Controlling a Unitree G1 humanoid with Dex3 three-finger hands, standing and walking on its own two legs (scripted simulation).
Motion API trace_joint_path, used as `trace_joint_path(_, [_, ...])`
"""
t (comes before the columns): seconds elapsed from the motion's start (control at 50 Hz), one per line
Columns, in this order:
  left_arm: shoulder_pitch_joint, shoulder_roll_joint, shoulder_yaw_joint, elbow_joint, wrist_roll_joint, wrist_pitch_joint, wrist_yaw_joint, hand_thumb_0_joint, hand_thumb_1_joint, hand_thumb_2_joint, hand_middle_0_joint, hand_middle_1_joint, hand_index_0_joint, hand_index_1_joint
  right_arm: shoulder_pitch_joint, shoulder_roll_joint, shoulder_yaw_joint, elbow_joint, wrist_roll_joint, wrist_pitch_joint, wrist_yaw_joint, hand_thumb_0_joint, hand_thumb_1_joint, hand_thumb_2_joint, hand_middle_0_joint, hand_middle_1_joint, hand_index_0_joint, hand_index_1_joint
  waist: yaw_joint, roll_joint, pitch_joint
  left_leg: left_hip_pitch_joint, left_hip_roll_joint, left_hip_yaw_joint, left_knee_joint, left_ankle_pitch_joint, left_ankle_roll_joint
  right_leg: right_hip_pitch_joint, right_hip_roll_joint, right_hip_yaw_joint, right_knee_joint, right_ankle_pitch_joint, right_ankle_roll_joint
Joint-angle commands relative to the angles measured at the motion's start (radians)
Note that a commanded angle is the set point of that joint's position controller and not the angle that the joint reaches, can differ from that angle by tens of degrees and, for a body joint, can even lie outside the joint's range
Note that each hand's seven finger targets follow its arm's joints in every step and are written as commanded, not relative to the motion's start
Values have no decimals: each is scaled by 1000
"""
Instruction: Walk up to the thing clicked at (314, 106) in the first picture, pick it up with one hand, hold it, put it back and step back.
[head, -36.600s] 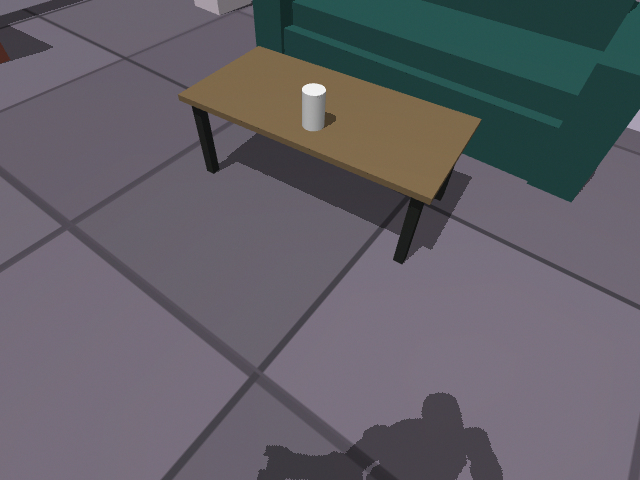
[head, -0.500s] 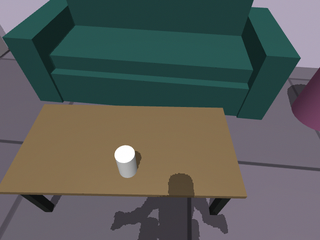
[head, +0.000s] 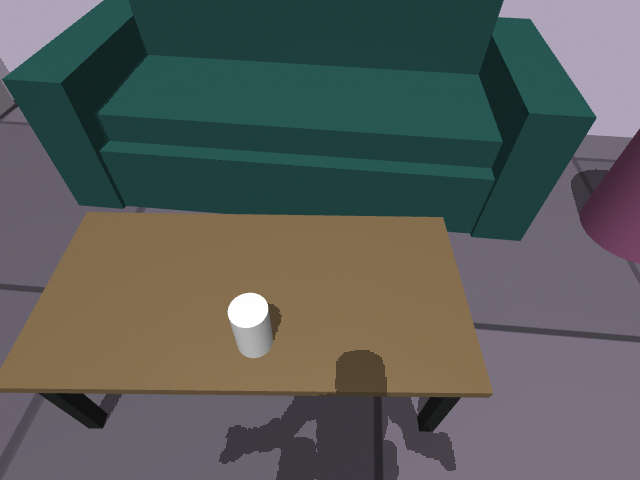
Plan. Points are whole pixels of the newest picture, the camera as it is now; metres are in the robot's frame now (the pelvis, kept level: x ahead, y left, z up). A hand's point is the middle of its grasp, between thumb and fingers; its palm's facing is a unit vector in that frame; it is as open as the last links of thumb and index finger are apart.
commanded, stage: stand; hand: left
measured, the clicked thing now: (251, 326) +0.48 +0.15 -0.31
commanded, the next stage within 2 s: step back in 0.18 s
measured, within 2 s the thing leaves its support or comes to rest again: neither
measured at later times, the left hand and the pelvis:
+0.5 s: hand out of the picture +0.08 +0.31 -0.19, palm faces -0.02 -0.92 -0.38, open 7.4 cm; pelvis -0.06 +0.04 -0.03, yaw +0 degrees
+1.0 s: hand out of the picture -0.05 +0.28 -0.16, palm faces -0.09 -0.92 -0.39, open 7.4 cm; pelvis -0.16 +0.02 -0.02, yaw -5 degrees
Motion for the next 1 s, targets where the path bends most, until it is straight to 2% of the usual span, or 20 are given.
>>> trace_joint_path(0.0, [-37, 212, 36, -57, -3, -22, 17, 0, 900, 900, -200, -300, -200, -300, -24, -212, -38, -50, -4, -24, -10, 0, -900, -900, 200, 300, 200, 300, -2, -2, -74, -6, 114, -69, -39, 168, 29, 11, -100, 71, -43, 156, -39])
trace_joint_path(0.14, [-22, 208, 32, -61, -3, -26, 16, 0, 900, 900, -200, -300, -200, -300, -31, -215, -40, -54, -2, -24, -8, 0, -900, -900, 200, 300, 200, 300, -1, 8, -71, 4, 114, -65, -33, 163, 33, 0, -101, 78, -48, 168, -37])
trace_joint_path(0.16, [-24, 288, 80, -84, -18, -14, 21, 0, 900, 900, -200, -300, -200, -300, -69, -260, -61, -81, 1, -5, -3, 0, -900, -900, 200, 300, 200, 300, 2, -16, 30, -75, 91, -81, 71, 290, 60, -71, -85, 85, 37, 328, -44])
trace_joint_path(0.22, [-9, 281, 91, -132, -20, -5, 28, 0, 900, 900, -200, -300, -200, -300, -25, -237, -69, -116, 16, 12, 0, 0, -900, -900, 200, 300, 200, 300, -12, -41, -78, -73, 64, -45, 201, 308, 72, -46, -110, 100, 89, 399, -102])
trace_joint_path(0.26, [-24, 292, 97, -170, -16, 3, 26, 0, 900, 900, -200, -300, -200, -300, -23, -229, -76, -143, 13, 23, 2, 0, -900, -900, 200, 300, 200, 300, -9, -81, -117, -75, 10, -15, 315, 198, 60, -85, -172, 165, 69, 408, -161])
trace_joint_path(0.34, [-125, 323, 106, -261, 13, 17, 30, 0, 900, 900, -200, -300, -200, -300, 73, -217, -95, -175, 1, 53, 12, 0, -900, -900, 200, 300, 200, 300, -40, -215, -87, -113, -46, -33, 602, -344, 71, -262, -322, 253, 71, 341, -279])
trace_joint_path(0.38, [-184, 307, 98, -295, 16, 22, 34, 0, 900, 900, -200, -300, -200, -300, 134, -220, -101, -180, 8, 47, 15, 0, -900, -900, 200, 300, 200, 300, -77, -206, -87, -101, -12, -37, 469, -232, 79, -266, -264, 186, 175, 334, -217])
trace_joint_path(0.4, [-158, 285, 91, -295, 11, 28, 33, 0, 900, 900, -200, -300, -200, -300, 130, -224, -103, -182, 6, 36, 12, 0, -900, -900, 200, 300, 200, 300, -66, -133, -91, -110, 8, -24, 288, 12, 76, -218, -184, 131, 272, 285, -163])
trace_joint_path(0.42, [-130, 241, 83, -307, -1, 38, 34, 0, 900, 900, -200, -300, -200, -300, 103, -273, -114, -200, -14, 28, 8, 0, -900, -900, 200, 300, 200, 300, -50, 75, -72, -130, 132, -199, 120, 303, 103, -258, -34, 58, 459, 120, -93])
trace_joint_path(0.44, [-112, 199, 79, -315, -5, 48, 39, 0, 900, 900, -200, -300, -200, -300, 98, -333, -129, -210, -33, 18, 5, 0, -900, -900, 200, 300, 200, 300, -34, 217, -49, -39, 251, -386, 56, 530, 156, -415, 127, 73, 602, -354, -62])
trace_joint_path(0.46, [-61, 208, 83, -309, -1, 56, 46, 0, 900, 900, -200, -300, -200, -300, 107, -353, -131, -220, -29, 11, 1, 0, -900, -900, 200, 300, 200, 300, -23, 127, -97, -38, 312, -382, 108, 695, 225, -389, 137, 166, 741, -464, -58])
trace_joint_path(0.5, [-58, 221, 86, -295, 1, 59, 59, 0, 900, 900, -200, -300, -200, -300, 38, -352, -134, -257, -25, 13, -13, 0, -900, -900, 200, 300, 200, 300, -24, 153, -103, -72, 334, -420, 81, 576, 242, -398, 145, 247, 860, -448, -59])
trace_joint_path(0.54, [21, 235, 84, -278, -8, 59, 52, 0, 900, 900, -200, -300, -200, -300, -37, -291, -120, -286, -32, 7, -28, 0, -900, -900, 200, 300, 200, 300, 30, 148, -101, -10, 239, -262, 137, 529, 216, -452, 132, 227, 898, -329, -45])
trace_joint_path(0.72, [-10, 221, 107, -359, 6, 44, 28, 0, 900, 900, -200, -300, -200, -300, 104, -276, -123, -318, -15, 6, -39, 0, -900, -900, 200, 300, 200, 300, -54, 111, -124, 123, 267, -233, 192, 544, 272, -392, 84, 134, 617, -324, -6])
trace_joint_path(0.84, [178, 202, 119, -292, 17, 32, 13, 0, 900, 900, -200, -300, -200, -300, -3, -294, -114, -351, -6, 25, -23, 0, -900, -900, 200, 300, 200, 300, 33, 126, -151, -149, 217, -181, 229, 204, 166, -55, 50, 30, 148, -40, -63])
trace_joint_path(0.86, [179, 246, 130, -302, 30, 25, 15, 0, 900, 900, -200, -300, -200, -300, 1, -259, -104, -352, 2, 28, -21, 0, -900, -900, 200, 300, 200, 300, 32, 21, -137, -271, 154, -146, 291, 65, 108, -10, -39, 174, 90, -17, -99])
trace_joint_path(0.88, [128, 332, 150, -332, 22, 22, 12, 0, 900, 900, -200, -300, -200, -300, -23, -214, -92, -367, 10, 27, -18, 0, -900, -900, 200, 300, 200, 300, 31, -202, -68, -393, -49, -35, 464, -208, 34, -74, -212, 433, 21, 40, -216])
trace_joint_path(0.9, [73, 391, 156, -365, 27, 19, 11, 0, 900, 900, -200, -300, -200, -300, -36, -228, -103, -356, 2, 34, -31, 0, -900, -900, 200, 300, 200, 300, 54, -285, -27, -355, -113, -52, 732, -454, 11, -242, -377, 585, -28, 127, -360])
trace_joint_path(0.94, [-27, 293, 136, -406, 7, 14, 21, 0, 900, 900, -200, -300, -200, -300, 51, -246, -102, -317, 9, 39, -27, 0, -900, -900, 200, 300, 200, 300, -10, -111, 3, -330, -121, -158, 901, -357, 9, -266, -280, 394, 31, 288, -307])
trace_joint_path(0.98, [-61, 271, 132, -416, 18, 18, 27, 0, 900, 900, -200, -300, -200, -300, 85, -233, -92, -303, 17, 27, -30, 0, -900, -900, 200, 300, 200, 300, -21, -145, -15, -341, -138, -120, 899, -313, 3, -220, -198, 253, 92, 378, -250])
